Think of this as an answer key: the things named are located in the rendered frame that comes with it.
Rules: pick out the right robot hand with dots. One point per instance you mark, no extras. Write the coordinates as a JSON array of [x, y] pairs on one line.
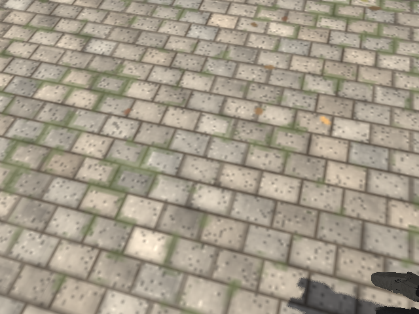
[[403, 283]]

